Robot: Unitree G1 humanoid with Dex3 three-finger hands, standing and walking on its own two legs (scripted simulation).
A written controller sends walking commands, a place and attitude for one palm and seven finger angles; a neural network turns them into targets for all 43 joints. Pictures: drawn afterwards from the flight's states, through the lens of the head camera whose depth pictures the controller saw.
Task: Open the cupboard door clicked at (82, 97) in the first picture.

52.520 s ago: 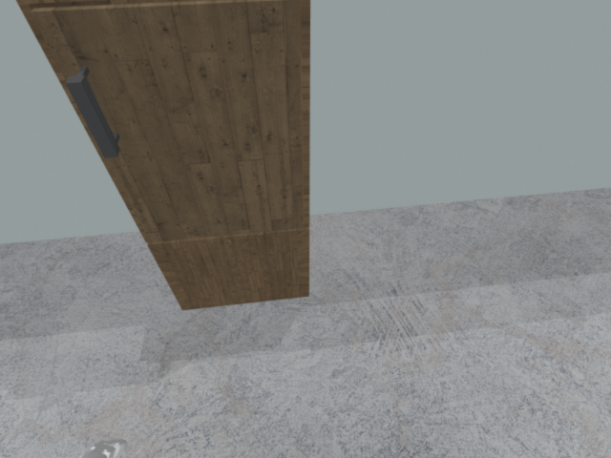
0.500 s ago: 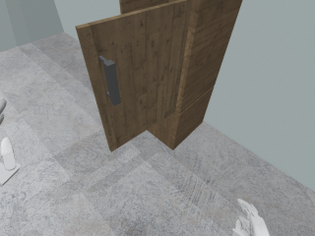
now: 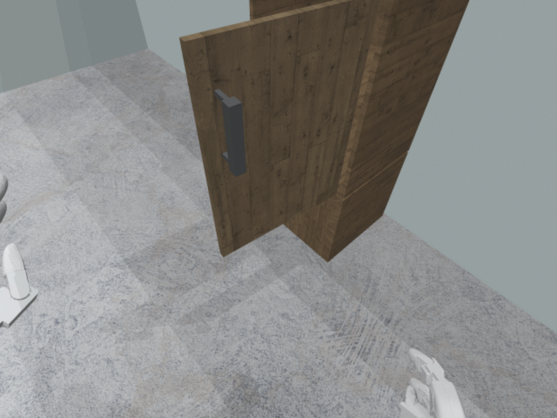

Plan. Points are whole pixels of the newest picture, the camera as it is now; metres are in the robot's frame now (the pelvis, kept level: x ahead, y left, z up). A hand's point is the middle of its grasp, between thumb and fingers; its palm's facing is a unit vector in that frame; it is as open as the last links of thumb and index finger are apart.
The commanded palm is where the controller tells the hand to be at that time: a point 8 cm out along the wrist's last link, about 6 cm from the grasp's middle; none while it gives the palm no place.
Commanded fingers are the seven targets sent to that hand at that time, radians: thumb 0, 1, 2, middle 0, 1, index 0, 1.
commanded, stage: let the arm hang, fingers relaxed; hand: left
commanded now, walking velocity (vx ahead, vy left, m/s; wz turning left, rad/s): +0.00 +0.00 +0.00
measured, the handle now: (229, 133) +0.58 +0.13 +0.09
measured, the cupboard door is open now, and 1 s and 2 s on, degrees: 84 84 84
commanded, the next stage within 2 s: look to check the result in 1.16 s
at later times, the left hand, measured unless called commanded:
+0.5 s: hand out of the picture -0.05 +0.20 -0.17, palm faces +0.06 -0.98 -0.18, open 7.1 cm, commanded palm none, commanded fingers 0.00 0.90 0.90 -0.20 -0.30 -0.20 -0.30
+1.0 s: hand out of the picture -0.02 +0.18 -0.17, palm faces +0.05 -0.98 -0.18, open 7.3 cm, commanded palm none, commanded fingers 0.00 0.90 0.90 -0.20 -0.30 -0.20 -0.30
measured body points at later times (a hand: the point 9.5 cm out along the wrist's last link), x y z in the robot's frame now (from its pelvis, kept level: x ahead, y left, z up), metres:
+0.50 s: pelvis -0.02 +0.01 +0.01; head +0.02 +0.03 +0.45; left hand -0.05 +0.25 -0.16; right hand +0.00 -0.23 -0.15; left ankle +0.02 +0.12 -0.74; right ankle -0.01 -0.10 -0.74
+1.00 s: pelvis -0.01 +0.02 +0.01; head +0.00 +0.01 +0.46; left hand -0.02 +0.23 -0.15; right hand -0.02 -0.19 -0.16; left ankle +0.02 +0.12 -0.74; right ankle -0.01 -0.10 -0.74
